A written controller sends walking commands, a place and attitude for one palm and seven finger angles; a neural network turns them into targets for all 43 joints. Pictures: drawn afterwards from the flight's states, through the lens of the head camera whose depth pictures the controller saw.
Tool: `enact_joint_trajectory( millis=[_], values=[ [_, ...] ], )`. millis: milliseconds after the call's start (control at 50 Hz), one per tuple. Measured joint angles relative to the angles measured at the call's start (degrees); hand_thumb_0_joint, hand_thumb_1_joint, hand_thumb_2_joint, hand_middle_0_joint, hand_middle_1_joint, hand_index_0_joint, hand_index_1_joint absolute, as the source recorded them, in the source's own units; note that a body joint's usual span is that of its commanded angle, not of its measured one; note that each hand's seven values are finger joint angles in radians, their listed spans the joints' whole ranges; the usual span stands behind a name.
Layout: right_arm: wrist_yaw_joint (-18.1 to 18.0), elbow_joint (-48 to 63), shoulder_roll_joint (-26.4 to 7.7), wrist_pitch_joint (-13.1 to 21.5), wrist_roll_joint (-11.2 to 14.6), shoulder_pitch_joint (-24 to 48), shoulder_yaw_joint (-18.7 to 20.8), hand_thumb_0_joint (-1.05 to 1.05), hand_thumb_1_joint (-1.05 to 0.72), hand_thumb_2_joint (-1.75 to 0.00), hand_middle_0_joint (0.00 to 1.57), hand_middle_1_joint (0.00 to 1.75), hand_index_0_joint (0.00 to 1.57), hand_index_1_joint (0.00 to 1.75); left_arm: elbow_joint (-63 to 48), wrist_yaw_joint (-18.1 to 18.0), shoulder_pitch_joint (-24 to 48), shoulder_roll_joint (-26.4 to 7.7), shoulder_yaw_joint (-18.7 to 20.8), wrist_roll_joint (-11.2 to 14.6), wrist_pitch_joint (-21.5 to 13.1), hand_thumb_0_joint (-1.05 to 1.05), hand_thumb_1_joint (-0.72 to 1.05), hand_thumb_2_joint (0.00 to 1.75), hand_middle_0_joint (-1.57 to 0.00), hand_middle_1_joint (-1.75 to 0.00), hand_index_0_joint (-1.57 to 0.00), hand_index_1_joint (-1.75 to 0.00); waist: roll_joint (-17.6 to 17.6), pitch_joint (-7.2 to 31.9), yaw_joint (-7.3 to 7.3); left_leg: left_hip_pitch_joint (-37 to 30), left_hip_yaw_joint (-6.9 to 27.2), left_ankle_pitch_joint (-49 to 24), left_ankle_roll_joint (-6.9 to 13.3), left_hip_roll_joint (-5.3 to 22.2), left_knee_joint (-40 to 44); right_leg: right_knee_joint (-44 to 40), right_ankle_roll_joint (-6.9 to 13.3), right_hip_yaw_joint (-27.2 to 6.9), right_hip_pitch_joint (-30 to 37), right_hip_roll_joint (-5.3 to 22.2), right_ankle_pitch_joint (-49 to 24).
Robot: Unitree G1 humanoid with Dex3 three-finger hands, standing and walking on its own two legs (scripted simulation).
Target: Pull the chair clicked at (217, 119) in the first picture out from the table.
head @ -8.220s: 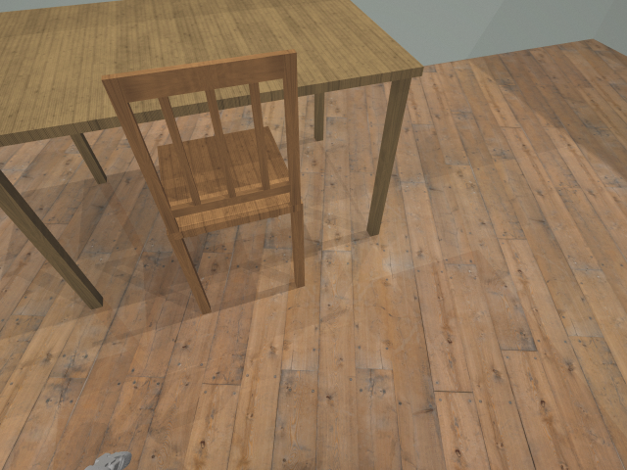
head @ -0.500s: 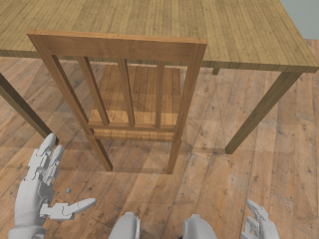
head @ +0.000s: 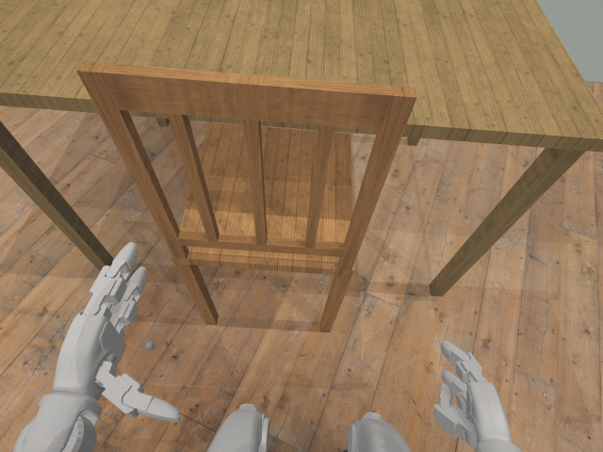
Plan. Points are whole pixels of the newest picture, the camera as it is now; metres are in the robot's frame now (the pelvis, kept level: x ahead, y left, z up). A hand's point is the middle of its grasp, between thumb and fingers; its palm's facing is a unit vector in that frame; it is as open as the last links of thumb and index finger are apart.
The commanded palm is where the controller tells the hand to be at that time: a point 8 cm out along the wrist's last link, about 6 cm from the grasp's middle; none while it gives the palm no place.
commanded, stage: raise the hand toward the chair's back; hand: left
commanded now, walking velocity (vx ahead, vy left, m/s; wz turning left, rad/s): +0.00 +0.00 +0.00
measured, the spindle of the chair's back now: (258, 191) +0.49 +0.10 +0.00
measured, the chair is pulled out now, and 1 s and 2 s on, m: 0.00 0.00 0.00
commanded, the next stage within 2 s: aim the fingers beside a spindle in 0.60 s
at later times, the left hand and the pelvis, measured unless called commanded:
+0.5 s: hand (144, 322) +0.25 +0.20 +0.05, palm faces +0.05 -1.00 -0.07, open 16.9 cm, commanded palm +0.22 +0.25 +0.05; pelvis +0.00 -0.01 +0.01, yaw +0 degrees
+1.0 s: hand (164, 318) +0.26 +0.19 +0.03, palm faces -0.01 -1.00 -0.04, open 17.0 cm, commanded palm +0.25 +0.24 +0.04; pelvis +0.00 -0.02 +0.00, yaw +0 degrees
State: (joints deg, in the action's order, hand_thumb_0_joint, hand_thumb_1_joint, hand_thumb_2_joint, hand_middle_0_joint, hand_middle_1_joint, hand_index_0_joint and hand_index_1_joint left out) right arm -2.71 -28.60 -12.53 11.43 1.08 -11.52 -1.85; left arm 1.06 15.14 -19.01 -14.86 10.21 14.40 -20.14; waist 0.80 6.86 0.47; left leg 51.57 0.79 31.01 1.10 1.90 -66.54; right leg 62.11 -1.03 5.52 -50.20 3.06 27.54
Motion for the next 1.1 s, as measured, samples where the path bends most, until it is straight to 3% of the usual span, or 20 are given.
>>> enact_joint_trajectory(
  millis=[140, 300, 460, 620, 780, 920, 1100],
  values=[
    [0.28, -1.75, -0.53, -0.18, -0.15, -1.77, 0.78, 0.02, -0.9, -0.89, 0.21, 0.3, 0.21, 0.3, -0.85, -1.91, 1.86, -0.5, 3.53, 1.03, -2.91, -0.01, -0.5, 0.3, -0.06, -0.08, -0.06, -0.08, 0.26, 0.45, 0.38, -1.13, 0.12, -0.25, -0.12, -0.07, 1.31, -1.36, -0.02, 0.16, 1.23, -0.01, -0.21],
    [0.03, -1.58, -1.58, -0.77, 0.44, -2.46, 1.24, 0.02, -0.9, -0.89, 0.21, 0.3, 0.21, 0.3, 3.51, 1.26, 2.46, -0.51, 2.32, 1.37, 1.16, -0.01, -0.5, 0.3, -0.05, -0.08, -0.06, -0.08, 0.44, 0.13, 1.23, -1.83, -0.65, -0.66, -0.1, 0.1, 2.55, -2.06, 0.02, -0.59, 1.32, -0.2, -0.61],
    [0.57, -2.28, -1.34, -0.13, -0.18, -2.43, 1.76, 0.02, -0.9, -0.89, 0.2, 0.3, 0.21, 0.3, 1.52, -1.91, 1.99, 0.2, 3.25, 1.14, -4.81, -0.01, -0.5, 0.3, -0.06, -0.08, -0.06, -0.08, -0.1, 0.42, 1.17, -1.74, -0.13, -0.72, -0.66, 0.2, 2.41, -1.61, 0.53, -0.12, 1.26, -0.3, -0.3],
    [0.24, -1.53, -1.33, -0.7, 0.36, -1.19, 1.13, 0.02, -0.9, -0.89, 0.2, 0.3, 0.21, 0.3, 4.33, 0.99, 2.29, -0.07, 2.03, 1.47, -1.23, -0.01, -0.5, 0.3, -0.06, -0.08, -0.06, -0.08, 0.51, -0.1, 1.03, -1.61, 0.02, -0.87, -0.92, 0.41, 2.3, -1.28, 0.88, 0.0, 1.01, -0.52, -0.3],
    [0.17, -2.13, -0.99, -0.03, 0.01, -1.1, 1.11, 0.02, -0.9, -0.89, 0.2, 0.3, 0.21, 0.3, 3.92, -0.36, 2.97, 0.53, 3.25, 1.93, -4.97, -0.01, -0.5, 0.3, -0.06, -0.08, -0.06, -0.08, 0.18, 0.47, 0.77, -1.12, 0.52, -0.81, -1.34, 0.44, 1.96, -0.77, 1.22, 0.45, 0.62, -0.54, 0.04],
    [-0.12, -2.45, -1.82, -0.12, 0.22, -0.53, 1.02, 0.02, -0.9, -0.89, 0.2, 0.3, 0.21, 0.3, 8.73, 2.17, 6.55, -0.32, 3.31, 1.8, -3.1, -0.01, -0.5, 0.3, -0.06, -0.08, -0.06, -0.08, 0.38, 0.05, 0.94, 0.77, 0.73, -0.35, -1.31, 0.47, 0.26, 0.81, 1.29, 0.56, -1.18, -0.54, 0.47],
    [0.18, -3.17, -1.81, 0.03, -0.17, -1.08, 1.16, 0.02, -0.9, -0.89, 0.2, 0.3, 0.21, 0.3, 9.38, 0.56, 11.46, -0.07, 3.05, 1.31, -4.47, -0.01, -0.5, 0.3, -0.06, -0.08, -0.06, -0.08, 0.27, 0.3, 1.53, 2.43, 0.16, -0.3, -1.06, 0.37, -0.44, 1.63, 1.03, -0.07, -3.11, -0.41, 0.37]
  ],
)
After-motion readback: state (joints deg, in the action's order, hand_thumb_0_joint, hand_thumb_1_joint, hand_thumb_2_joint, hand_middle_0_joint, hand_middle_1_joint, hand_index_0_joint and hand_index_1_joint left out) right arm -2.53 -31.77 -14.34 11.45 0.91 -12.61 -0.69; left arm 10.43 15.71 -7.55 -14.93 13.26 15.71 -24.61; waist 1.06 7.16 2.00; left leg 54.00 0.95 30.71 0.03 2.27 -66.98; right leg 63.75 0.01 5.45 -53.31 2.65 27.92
